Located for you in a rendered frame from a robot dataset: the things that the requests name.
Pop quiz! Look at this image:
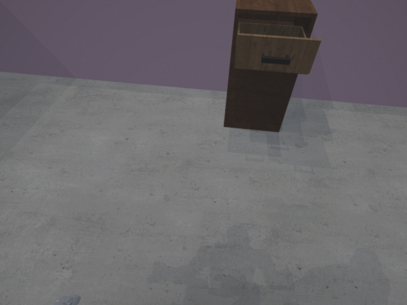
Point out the handle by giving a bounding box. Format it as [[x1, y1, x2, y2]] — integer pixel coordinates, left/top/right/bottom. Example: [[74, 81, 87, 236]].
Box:
[[261, 53, 291, 65]]

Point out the cabinet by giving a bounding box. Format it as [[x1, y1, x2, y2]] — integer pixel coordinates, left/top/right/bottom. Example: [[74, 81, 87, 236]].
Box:
[[224, 0, 318, 132]]

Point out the drawer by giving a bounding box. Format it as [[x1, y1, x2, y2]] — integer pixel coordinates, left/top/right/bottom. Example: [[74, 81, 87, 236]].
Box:
[[234, 22, 321, 74]]

